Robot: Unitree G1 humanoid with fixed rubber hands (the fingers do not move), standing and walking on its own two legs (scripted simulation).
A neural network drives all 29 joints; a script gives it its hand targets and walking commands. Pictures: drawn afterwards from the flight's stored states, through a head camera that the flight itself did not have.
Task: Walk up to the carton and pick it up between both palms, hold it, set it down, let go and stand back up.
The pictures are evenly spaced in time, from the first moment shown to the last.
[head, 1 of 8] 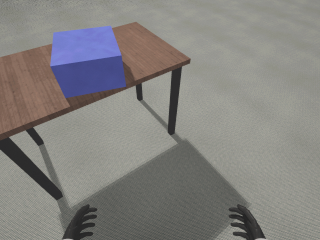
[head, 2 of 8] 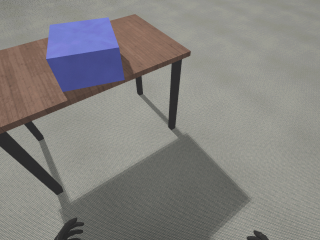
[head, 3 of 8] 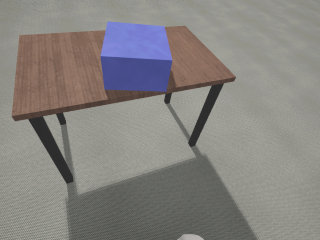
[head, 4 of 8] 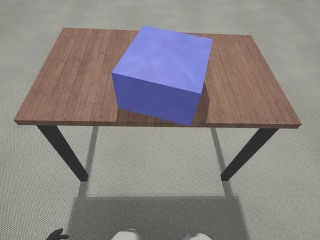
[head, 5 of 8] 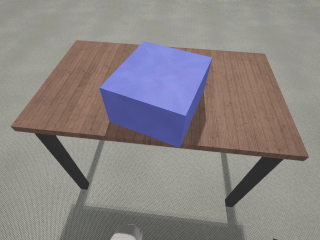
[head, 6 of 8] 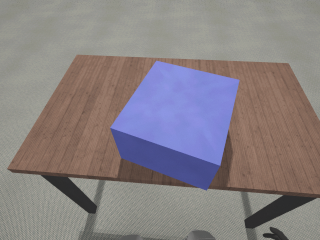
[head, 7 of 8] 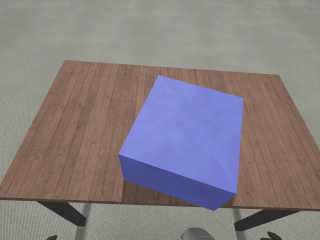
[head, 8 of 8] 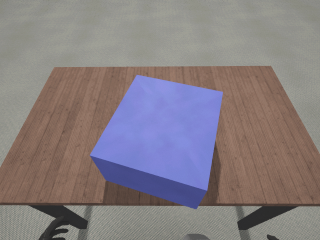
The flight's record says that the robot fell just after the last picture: no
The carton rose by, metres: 0.00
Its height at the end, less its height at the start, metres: +0.00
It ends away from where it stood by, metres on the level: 0.00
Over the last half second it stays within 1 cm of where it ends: yes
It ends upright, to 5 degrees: yes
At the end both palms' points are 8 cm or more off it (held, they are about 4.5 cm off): yes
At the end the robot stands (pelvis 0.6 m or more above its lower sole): yes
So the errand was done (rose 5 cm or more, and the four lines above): no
